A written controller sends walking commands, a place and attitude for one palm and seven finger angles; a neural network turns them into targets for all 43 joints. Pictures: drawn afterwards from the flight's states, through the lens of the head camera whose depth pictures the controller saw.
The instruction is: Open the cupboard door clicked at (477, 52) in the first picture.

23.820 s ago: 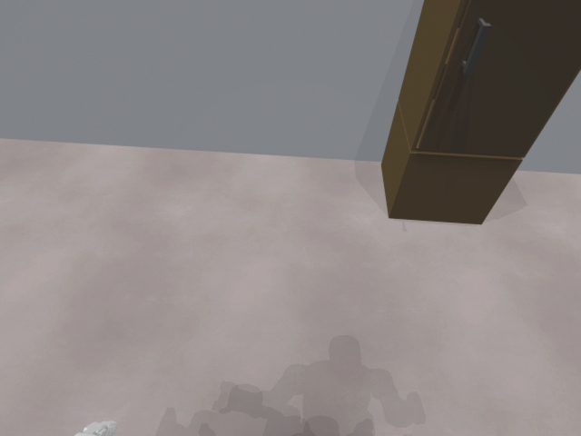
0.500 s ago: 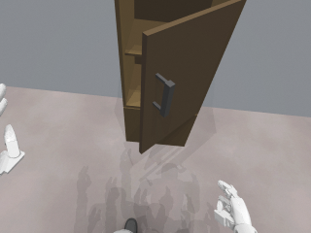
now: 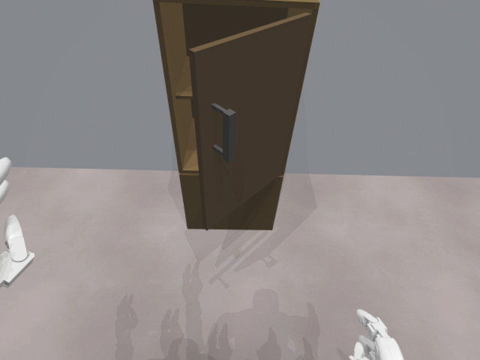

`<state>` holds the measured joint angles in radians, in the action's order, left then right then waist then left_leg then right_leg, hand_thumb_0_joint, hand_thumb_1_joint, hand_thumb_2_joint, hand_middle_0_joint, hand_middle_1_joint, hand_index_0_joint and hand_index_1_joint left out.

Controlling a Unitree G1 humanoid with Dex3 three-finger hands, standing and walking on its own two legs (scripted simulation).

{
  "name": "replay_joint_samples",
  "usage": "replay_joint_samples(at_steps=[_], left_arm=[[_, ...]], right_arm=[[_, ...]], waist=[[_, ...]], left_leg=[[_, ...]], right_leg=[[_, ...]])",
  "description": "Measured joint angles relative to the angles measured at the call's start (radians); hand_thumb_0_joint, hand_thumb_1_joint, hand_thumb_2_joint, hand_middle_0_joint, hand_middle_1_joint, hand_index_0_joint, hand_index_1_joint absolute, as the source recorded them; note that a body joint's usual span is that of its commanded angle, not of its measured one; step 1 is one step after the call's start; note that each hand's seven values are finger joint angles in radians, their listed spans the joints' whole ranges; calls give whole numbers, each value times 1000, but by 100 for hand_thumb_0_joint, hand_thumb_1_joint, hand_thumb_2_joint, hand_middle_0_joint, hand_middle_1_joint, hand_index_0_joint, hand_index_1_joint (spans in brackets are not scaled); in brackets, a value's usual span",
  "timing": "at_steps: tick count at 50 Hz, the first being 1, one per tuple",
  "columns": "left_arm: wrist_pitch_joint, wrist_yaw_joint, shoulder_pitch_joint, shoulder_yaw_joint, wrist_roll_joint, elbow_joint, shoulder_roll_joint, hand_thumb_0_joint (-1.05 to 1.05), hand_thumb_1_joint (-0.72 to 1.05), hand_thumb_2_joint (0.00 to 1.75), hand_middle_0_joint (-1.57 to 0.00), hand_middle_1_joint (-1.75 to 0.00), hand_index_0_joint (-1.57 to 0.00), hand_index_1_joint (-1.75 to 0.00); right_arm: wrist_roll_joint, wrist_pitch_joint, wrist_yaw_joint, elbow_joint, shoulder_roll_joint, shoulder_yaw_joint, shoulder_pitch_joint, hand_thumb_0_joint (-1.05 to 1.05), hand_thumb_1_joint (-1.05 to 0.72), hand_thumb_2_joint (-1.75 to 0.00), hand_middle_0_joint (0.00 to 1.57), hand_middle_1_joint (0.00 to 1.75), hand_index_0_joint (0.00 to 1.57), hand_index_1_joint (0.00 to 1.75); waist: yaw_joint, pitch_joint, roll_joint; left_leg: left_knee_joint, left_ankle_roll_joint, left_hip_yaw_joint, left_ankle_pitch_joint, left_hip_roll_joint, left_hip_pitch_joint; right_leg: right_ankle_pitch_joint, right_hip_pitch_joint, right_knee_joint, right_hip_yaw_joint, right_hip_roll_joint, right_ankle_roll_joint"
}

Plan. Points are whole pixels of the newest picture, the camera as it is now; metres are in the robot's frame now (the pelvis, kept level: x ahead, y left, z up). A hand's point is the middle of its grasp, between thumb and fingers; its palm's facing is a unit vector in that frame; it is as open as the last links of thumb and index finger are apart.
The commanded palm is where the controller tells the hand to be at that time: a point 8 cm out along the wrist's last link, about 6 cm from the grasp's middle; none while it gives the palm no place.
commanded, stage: stop stepping back and stand still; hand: left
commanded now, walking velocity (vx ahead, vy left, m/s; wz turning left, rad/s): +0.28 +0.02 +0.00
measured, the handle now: (222, 133) +0.60 +0.05 +0.06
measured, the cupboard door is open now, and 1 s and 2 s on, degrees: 45 45 45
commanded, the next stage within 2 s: let the arm hang, fingers relaxed in 0.48 s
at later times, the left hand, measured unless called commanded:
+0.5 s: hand out of the picture +0.16 +0.28 +0.17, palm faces +0.45 -0.76 -0.46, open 7.4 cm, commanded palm +0.10 +0.32 +0.18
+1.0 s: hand out of the picture -0.09 +0.22 -0.17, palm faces +0.10 -0.98 -0.19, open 7.1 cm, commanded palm none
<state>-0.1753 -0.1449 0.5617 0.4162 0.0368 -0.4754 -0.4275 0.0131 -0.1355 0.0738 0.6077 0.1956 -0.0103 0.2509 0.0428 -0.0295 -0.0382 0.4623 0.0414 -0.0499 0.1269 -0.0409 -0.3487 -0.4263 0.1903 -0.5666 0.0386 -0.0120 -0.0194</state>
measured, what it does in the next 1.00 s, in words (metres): steps on the spot: left foot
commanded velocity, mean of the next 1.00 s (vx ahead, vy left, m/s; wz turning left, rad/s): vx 0.05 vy -0.01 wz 0.00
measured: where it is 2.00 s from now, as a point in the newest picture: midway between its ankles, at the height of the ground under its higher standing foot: outside the picture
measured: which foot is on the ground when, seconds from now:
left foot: down 0.00-0.02, up 0.04-0.26, down 0.28-1.00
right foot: down 0.00-1.00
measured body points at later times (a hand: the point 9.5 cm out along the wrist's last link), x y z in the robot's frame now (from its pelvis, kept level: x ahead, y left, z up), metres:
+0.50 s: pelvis -0.03 +0.02 +0.00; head -0.03 +0.02 +0.45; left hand +0.13 +0.32 +0.19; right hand +0.13 -0.20 -0.08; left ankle -0.01 +0.16 -0.73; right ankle -0.03 -0.09 -0.73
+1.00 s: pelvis -0.05 +0.03 +0.01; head -0.03 +0.05 +0.45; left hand -0.09 +0.27 -0.16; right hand -0.02 -0.21 -0.14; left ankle -0.01 +0.16 -0.73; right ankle -0.03 -0.09 -0.73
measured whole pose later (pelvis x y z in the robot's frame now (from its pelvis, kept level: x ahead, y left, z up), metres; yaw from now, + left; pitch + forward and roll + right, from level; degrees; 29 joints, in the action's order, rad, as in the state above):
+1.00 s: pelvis -0.05 +0.03 +0.01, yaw +5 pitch -2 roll -1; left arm 0.03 0.00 0.31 0.01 -0.01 1.08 -0.21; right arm 0.03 0.04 0.01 1.07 0.21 0.00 0.25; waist -0.01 0.08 -0.01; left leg 0.49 -0.01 0.00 0.18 0.03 -0.29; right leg -0.24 0.20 -0.47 0.08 0.02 0.00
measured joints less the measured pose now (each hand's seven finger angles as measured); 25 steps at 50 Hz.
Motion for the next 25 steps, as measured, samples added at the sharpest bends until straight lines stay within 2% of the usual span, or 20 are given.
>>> replay_joint_samples(at_steps=[2,4,5,7,9,12,14,16,18,21,25], left_arm=[[-9,8,24,-4,-3,-7,-11,1,89,90,-21,-31,-21,-30],[-23,11,45,-1,-2,-15,-14,1,88,90,-22,-31,-21,-30],[-32,12,45,-2,-2,-8,-7,1,88,90,-22,-31,-22,-30],[-47,9,21,-7,-10,28,15,1,88,90,-22,-31,-22,-30],[-49,2,-22,-17,-20,69,39,1,88,90,-22,-31,-22,-30],[-35,-11,-67,-33,-25,89,71,1,88,90,-21,-31,-21,-30],[-31,-15,-68,-38,-20,65,83,1,88,90,-21,-31,-21,-30],[-33,-16,-69,-26,-12,52,69,1,88,90,-21,-31,-21,-30],[-30,-11,-56,-7,-10,48,48,1,89,90,-21,-31,-21,-30],[-26,-3,-48,11,-14,40,26,1,89,90,-21,-31,-21,-30],[-39,5,-26,10,-5,11,24,1,89,90,-21,-30,-21,-30]], right_arm=[[5,13,-4,1,-8,0,8,1,-90,-90,20,30,20,30],[7,23,-8,26,-14,-1,20,1,-90,-90,20,30,20,30],[8,25,-10,41,-12,-1,28,1,-90,-90,20,30,21,30],[7,25,-7,64,-5,-1,48,1,-90,-90,20,30,21,30],[5,19,4,79,4,2,65,1,-90,-90,20,30,21,30],[6,2,22,85,27,10,74,1,-90,-90,20,30,21,30],[6,-9,27,69,51,19,71,2,-90,-90,20,30,21,30],[-2,-6,31,70,41,28,39,2,-90,-90,20,30,21,30],[-4,-7,27,62,22,24,15,2,-90,-90,20,30,21,30],[-5,-23,16,41,-3,10,-2,2,-90,-90,20,30,20,30],[-4,-32,-6,25,-19,-6,-19,1,-90,-90,20,30,20,30]], waist=[[2,-1,23],[-28,-16,13],[-42,-25,10],[-58,-43,6],[-62,-50,4],[-56,-41,12],[-47,-31,45],[-38,-2,31],[-34,12,16],[-28,30,25],[-34,38,42]], left_leg=[[102,-23,24,123,9,-50],[342,-41,32,186,7,-128],[438,-46,32,194,12,-154],[504,-45,23,189,35,-165],[435,-35,8,198,62,-127],[213,-19,-6,202,89,-9],[70,-6,14,167,110,75],[86,-49,11,120,101,74],[104,-70,-2,132,97,75],[110,-77,5,138,108,74],[119,-75,10,137,125,57]], right_leg=[[62,1,31,20,-14,-30],[126,11,53,8,-11,-51],[138,12,63,2,-9,-51],[147,10,88,-3,-2,-43],[153,9,99,3,11,-34],[141,16,74,20,28,-20],[115,36,23,36,17,-7],[95,50,-30,27,31,6],[87,53,-46,12,37,11],[98,42,-25,18,25,3],[117,42,2,22,7,-2]])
